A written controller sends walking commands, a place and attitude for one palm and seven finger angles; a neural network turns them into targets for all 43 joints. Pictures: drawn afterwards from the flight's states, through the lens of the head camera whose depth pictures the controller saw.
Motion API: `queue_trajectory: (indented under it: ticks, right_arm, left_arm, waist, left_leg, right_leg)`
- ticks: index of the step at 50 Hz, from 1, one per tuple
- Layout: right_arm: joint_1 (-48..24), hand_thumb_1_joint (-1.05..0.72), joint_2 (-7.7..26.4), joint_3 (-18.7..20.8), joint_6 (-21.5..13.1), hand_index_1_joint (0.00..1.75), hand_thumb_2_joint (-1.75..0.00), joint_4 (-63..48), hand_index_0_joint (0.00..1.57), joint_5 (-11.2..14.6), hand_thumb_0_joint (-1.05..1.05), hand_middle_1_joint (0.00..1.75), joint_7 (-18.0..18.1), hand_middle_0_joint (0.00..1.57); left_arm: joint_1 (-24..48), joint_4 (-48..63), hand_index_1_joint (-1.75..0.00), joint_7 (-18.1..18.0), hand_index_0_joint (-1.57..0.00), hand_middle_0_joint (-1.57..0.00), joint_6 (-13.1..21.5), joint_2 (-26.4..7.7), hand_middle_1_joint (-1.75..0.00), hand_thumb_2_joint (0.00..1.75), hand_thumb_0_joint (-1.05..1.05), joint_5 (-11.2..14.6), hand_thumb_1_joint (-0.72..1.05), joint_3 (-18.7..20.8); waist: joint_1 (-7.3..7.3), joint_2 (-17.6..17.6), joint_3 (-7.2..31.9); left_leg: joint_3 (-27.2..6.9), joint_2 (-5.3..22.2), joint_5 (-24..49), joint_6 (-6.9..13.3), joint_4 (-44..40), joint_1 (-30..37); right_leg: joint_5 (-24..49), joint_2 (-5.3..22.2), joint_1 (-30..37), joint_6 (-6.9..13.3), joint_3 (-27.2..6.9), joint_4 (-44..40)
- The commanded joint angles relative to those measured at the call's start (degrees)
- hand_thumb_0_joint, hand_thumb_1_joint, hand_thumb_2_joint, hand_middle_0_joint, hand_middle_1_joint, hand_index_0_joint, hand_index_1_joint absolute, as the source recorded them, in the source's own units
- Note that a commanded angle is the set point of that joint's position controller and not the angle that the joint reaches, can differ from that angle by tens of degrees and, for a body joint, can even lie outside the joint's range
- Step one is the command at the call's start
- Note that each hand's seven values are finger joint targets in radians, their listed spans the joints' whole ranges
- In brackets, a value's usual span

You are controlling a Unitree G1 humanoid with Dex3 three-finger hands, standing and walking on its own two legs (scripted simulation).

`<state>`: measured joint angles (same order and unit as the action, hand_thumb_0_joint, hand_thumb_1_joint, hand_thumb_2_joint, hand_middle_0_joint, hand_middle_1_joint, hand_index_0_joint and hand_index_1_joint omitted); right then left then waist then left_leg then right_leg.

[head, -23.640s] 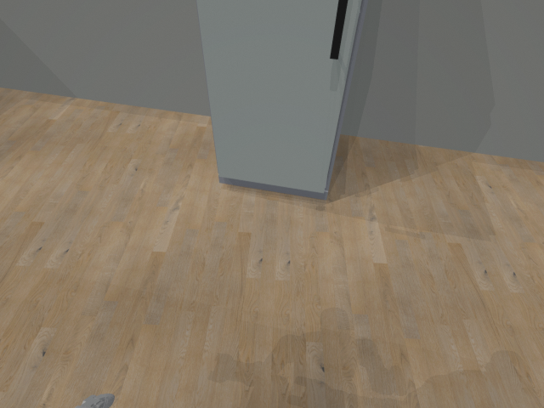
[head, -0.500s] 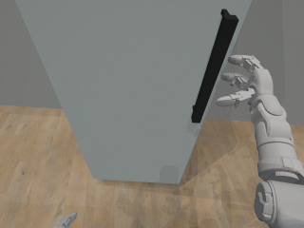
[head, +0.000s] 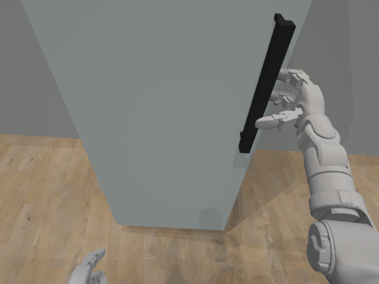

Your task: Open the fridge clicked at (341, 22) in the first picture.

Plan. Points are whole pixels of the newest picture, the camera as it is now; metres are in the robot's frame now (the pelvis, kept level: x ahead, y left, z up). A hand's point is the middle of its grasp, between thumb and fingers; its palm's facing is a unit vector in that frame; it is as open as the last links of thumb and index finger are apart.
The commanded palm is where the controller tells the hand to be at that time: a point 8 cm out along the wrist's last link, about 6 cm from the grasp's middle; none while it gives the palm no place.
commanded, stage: feel for the door with the fingertips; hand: right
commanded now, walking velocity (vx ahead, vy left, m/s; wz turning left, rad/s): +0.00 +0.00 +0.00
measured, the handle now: (258, 94) +0.50 -0.10 +0.18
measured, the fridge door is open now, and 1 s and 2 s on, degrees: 0 0 0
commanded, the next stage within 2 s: slide the fingers in behind the handle in 0.20 s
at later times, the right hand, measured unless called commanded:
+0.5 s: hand (273, 98) +0.46 -0.13 +0.20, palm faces -0.04 +1.00 +0.00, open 13.7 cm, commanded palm +0.43 -0.17 +0.20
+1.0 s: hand (263, 100) +0.45 -0.10 +0.20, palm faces -0.04 +1.00 +0.01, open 13.9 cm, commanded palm +0.42 -0.15 +0.20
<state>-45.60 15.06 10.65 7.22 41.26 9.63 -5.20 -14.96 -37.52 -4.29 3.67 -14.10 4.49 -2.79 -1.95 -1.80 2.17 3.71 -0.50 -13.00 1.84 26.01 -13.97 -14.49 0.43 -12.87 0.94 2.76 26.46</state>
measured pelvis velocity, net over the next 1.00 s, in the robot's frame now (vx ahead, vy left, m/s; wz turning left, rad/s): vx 0.00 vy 0.00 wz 0.00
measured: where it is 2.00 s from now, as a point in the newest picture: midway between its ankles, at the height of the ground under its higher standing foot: outside the picture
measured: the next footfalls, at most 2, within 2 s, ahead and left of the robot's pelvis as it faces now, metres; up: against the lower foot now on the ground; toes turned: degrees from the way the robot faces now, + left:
none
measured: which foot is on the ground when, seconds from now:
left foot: down 0.00-1.00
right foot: down 0.00-1.00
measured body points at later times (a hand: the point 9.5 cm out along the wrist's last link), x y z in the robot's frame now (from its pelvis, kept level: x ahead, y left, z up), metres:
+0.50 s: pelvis +0.00 +0.00 +0.00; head +0.01 +0.01 +0.45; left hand +0.06 +0.26 -0.12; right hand +0.45 -0.18 +0.20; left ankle +0.01 +0.10 -0.74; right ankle -0.01 -0.11 -0.74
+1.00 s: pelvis +0.00 +0.00 +0.00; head +0.00 +0.01 +0.45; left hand +0.12 +0.24 -0.10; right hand +0.44 -0.16 +0.20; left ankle +0.01 +0.10 -0.74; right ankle -0.01 -0.11 -0.74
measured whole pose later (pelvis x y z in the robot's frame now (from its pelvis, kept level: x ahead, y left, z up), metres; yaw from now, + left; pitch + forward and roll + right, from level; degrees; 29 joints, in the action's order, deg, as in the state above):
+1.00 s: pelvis +0.00 +0.00 +0.00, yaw +0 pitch +1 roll +0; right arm -49.3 12.5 9.3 5.5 45.3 8.5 -2.6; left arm -14.9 -37.6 -3.5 4.0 -13.7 3.9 -2.8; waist -2.2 -1.5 2.1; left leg 3.5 -0.5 -12.7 1.8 26.3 -15.2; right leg -14.1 0.4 -14.0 1.0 2.9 26.6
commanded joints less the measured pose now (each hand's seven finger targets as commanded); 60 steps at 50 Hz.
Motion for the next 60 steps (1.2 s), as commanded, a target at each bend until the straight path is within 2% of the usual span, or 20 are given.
queue_trajectory:
  ticks: [1,2,7,8,10,16,17,18,23,26,30,37,41,45,46,48,50,53,57,60]
  right_arm:
    - [-33.02,0.5,10.95,1.98,-5.11,1.2,-0.3,-8.25,0.3,0.57,0.0,1.2,-0.56,0.3]
    - [-35.16,0.5,10.21,1.12,-5.9,1.2,-0.3,-9.16,0.3,0.39,0.0,1.2,-0.59,0.3]
    - [-37.38,0.5,10.65,1.58,-7.8,1.2,-0.3,-3.68,0.3,0.24,0.0,1.2,-0.78,0.3]
    - [-37.36,0.5,13.14,3.55,-8.43,1.2,-0.3,-2.81,0.3,-0.01,0.0,1.2,-0.49,0.3]
    - [-38.21,0.5,12.61,3.43,-9.54,1.2,-0.3,-4.11,0.3,-0.14,0.0,1.2,-0.46,0.3]
    - [-40.3,0.5,11.58,2.07,-10.62,1.2,-0.3,-3.83,0.3,-0.35,0.0,1.2,-0.84,0.3]
    - [-39.37,0.5,10.47,1.59,-10.46,1.2,-0.3,-2.86,0.3,-0.26,0.0,1.2,-0.9,0.3]
    - [-37.98,0.5,12.47,3.39,-10.48,1.2,-0.3,-1.37,0.3,-0.22,0.0,1.2,-0.76,0.3]
    - [-35.14,0.5,11.77,3.05,-11.23,1.2,-0.3,-5.78,0.3,0.02,0.0,1.2,-1.29,0.3]
    - [-33.69,0.5,9.91,1.95,-10.55,1.2,-0.3,-7.49,0.3,0.41,0.0,1.2,-1.35,0.3]
    - [-30.68,0.5,11.82,3.88,-8.84,1.2,-0.3,-9.8,0.3,-0.04,0.0,1.2,-0.42,0.3]
    - [-32.22,0.5,7.23,0.26,-6.54,1.2,-0.3,-13.26,0.3,-0.16,0.0,1.2,1.3,0.3]
    - [-33.29,0.5,8.1,1.07,-5.87,1.2,-0.3,-13.83,0.3,-0.4,0.0,1.2,2.5,0.3]
    - [-33.61,0.5,7.51,0.5,-5.25,1.2,-0.3,-8.95,0.3,-0.61,0.0,1.2,2.77,0.3]
    - [-35.13,0.5,6.81,-0.12,-5.41,1.2,-0.3,-9.24,0.3,-0.57,0.0,1.2,2.72,0.3]
    - [-34.36,0.5,9.07,1.73,-6.08,1.2,-0.3,-8.55,0.3,-0.74,0.0,1.2,2.92,0.3]
    - [-35.45,0.5,5.7,-0.99,-6.8,1.2,-0.3,-9.58,0.3,-0.77,0.0,1.2,2.55,0.3]
    - [-33.84,0.5,5.41,-0.6,-7.16,1.2,-0.3,-8.14,0.3,-0.28,0.0,1.2,2.46,0.3]
    - [-33.07,0.5,4.08,-1.17,-7.35,1.2,-0.3,-12.65,0.3,-0.41,0.0,1.2,2.75,0.3]
    - [-30.47,0.5,4.78,0.04,-6.47,1.2,-0.3,-14.35,0.3,-0.51,0.0,1.2,3.71,0.3]
  left_arm:
    - [0.85,5.86,-0.3,-0.46,-0.2,-0.2,2.32,-7.39,-0.3,0.9,0.0,-0.23,0.9,2.4]
    - [0.52,5.82,-0.3,-0.35,-0.2,-0.2,2.59,-7.35,-0.3,0.9,0.0,-0.28,0.9,2.47]
    - [-1.3,4.81,-0.3,-0.16,-0.2,-0.2,3.14,-7.74,-0.3,0.9,0.0,-0.4,0.9,2.66]
    - [-2.06,4.57,-0.3,-0.09,-0.2,-0.2,3.15,-8.11,-0.3,0.9,0.0,-0.58,0.9,2.93]
    - [-2.52,4.65,-0.3,0.12,-0.2,-0.2,3.53,-7.9,-0.3,0.9,0.0,-0.64,0.9,3.08]
    - [-3.92,3.8,-0.3,0.39,-0.2,-0.2,4.03,-8.26,-0.3,0.9,0.0,-0.58,0.9,3.35]
    - [-3.67,3.79,-0.3,0.39,-0.2,-0.2,4.19,-8.09,-0.3,0.9,0.0,-0.57,0.9,3.34]
    - [-4.33,3.66,-0.3,0.37,-0.2,-0.2,4.17,-8.48,-0.3,0.9,0.0,-0.73,0.9,3.51]
    - [-3.69,4.57,-0.3,0.8,-0.2,-0.2,4.69,-8.35,-0.3,0.9,0.0,-0.69,0.9,3.53]
    - [-2.74,4.91,-0.3,1.0,-0.2,-0.2,4.88,-8.05,-0.3,0.9,0.0,-0.48,0.9,3.39]
    - [-1.35,6.06,-0.3,1.08,-0.2,-0.2,4.28,-8.0,-0.3,0.9,0.0,-0.5,0.9,3.22]
    - [0.5,6.23,-0.3,0.83,-0.2,-0.2,3.56,-7.17,-0.3,0.9,0.0,-0.4,0.9,2.99]
    - [1.18,6.28,-0.3,0.54,-0.2,-0.2,3.11,-6.94,-0.3,0.9,0.0,-0.68,0.9,2.79]
    - [0.92,5.81,-0.3,0.38,-0.2,-0.2,2.47,-6.98,-0.3,0.9,0.0,-0.69,0.9,2.48]
    - [1.14,5.96,-0.3,0.38,-0.2,-0.2,2.5,-6.85,-0.3,0.9,0.0,-0.74,0.9,2.42]
    - [0.72,6.02,-0.3,0.36,-0.2,-0.2,2.32,-7.2,-0.3,0.9,0.0,-0.92,0.9,2.6]
    - [0.92,6.16,-0.3,0.62,-0.2,-0.2,2.49,-6.55,-0.3,0.9,0.0,-0.78,0.9,2.45]
    - [0.31,6.14,-0.3,0.78,-0.2,-0.2,2.57,-6.96,-0.3,0.9,0.0,-0.91,0.9,2.85]
    - [0.48,6.28,-0.3,1.32,-0.2,-0.2,2.69,-6.53,-0.3,0.9,0.0,-0.88,0.9,2.97]
    - [0.83,6.47,-0.3,1.56,-0.2,-0.2,2.31,-6.58,-0.3,0.9,0.0,-0.98,0.9,3.2]
  waist:
    - [-1.48,4.12,14.18]
    - [-1.65,1.98,15.13]
    - [-2.07,2.23,15.57]
    - [-1.94,3.74,16.03]
    - [-1.62,2.13,18.99]
    - [-2.45,2.49,17.55]
    - [-2.38,1.51,16.77]
    - [-2.17,4.65,16.41]
    - [-0.81,1.99,19.08]
    - [-0.78,2.46,17.4]
    - [0.51,2.92,16.58]
    - [-0.62,3.53,15.1]
    - [-0.32,3.59,17.02]
    - [-0.99,5.27,13.97]
    - [-1.3,3.27,14.42]
    - [-0.68,5.07,16.41]
    - [-0.92,1.36,16.72]
    - [-0.98,5.75,17.39]
    - [0.1,2.75,19.64]
    - [0.78,4.04,19.53]
  left_leg:
    - [-3.19,0.85,13.11,-0.62,-3.19,4.11]
    - [-3.18,0.9,13.46,-0.41,-2.89,3.68]
    - [-3.12,0.71,12.65,-0.37,-2.55,2.8]
    - [-2.89,0.65,12.85,-0.41,-2.41,3.49]
    - [-3.18,0.63,15.3,-0.33,-1.79,4.49]
    - [-2.78,0.25,14.18,-0.34,-1.9,2.98]
    - [-2.87,0.22,13.61,-0.3,-2.09,2.08]
    - [-2.69,0.22,12.91,-0.45,-2.42,3.03]
    - [-2.45,0.14,14.45,0.05,-1.67,4.66]
    - [-2.48,-0.11,14.24,-0.08,-1.9,3.47]
    - [-2.69,0.14,14.16,-0.2,-2.02,5.15]
    - [-2.52,-0.02,13.06,-0.36,-2.65,3.38]
    - [-2.89,0.21,13.26,-0.45,-2.62,4.75]
    - [-2.82,0.29,11.7,-0.6,-3.19,3.5]
    - [-3.13,0.47,11.74,-0.6,-3.23,3.22]
    - [-2.99,0.45,12.55,-0.48,-2.76,4.97]
    - [-2.98,0.49,14.63,-0.22,-2.29,4.23]
    - [-2.68,0.18,15.73,-0.41,-2.1,4.98]
    - [-2.5,0.15,18.68,-0.07,-1.18,5.97]
    - [-2.5,0.06,19.49,-0.18,-1.22,7.05]
  right_leg:
    - [9.5,-0.35,3.86,1.94,-2.16,-2.3]
    - [10.09,-0.36,4.72,1.87,-2.26,-2.13]
    - [9.42,-0.39,3.96,1.78,-2.52,-1.82]
    - [10.03,-0.27,3.6,1.88,-2.67,-1.65]
    - [12.15,-0.32,4.85,1.87,-2.32,-1.39]
    - [11.33,-0.13,4.63,1.75,-2.68,-1.59]
    - [10.93,-0.07,4.79,1.79,-2.43,-1.53]
    - [10.32,-0.11,3.64,2.0,-2.53,-1.51]
    - [12.41,-0.03,5.09,1.66,-2.49,-1.74]
    - [11.95,0.14,5.42,1.63,-2.42,-2.1]
    - [11.33,-0.01,3.69,1.7,-1.91,-2.69]
    - [10.72,0.14,5.4,1.62,-2.17,-2.63]
    - [10.69,-0.16,5.51,1.66,-2.19,-2.63]
    - [8.75,-0.3,3.79,1.76,-2.29,-2.67]
    - [8.61,-0.4,4.16,1.78,-2.12,-2.58]
    - [9.77,-0.36,3.97,1.84,-2.37,-2.34]
    - [11.5,-0.47,5.29,1.62,-2.09,-1.95]
    - [12.43,-0.34,5.0,1.83,-2.28,-1.64]
    - [15.46,-0.35,6.48,1.46,-2.04,-1.52]
    - [16.26,-0.27,6.01,1.53,-1.79,-1.68]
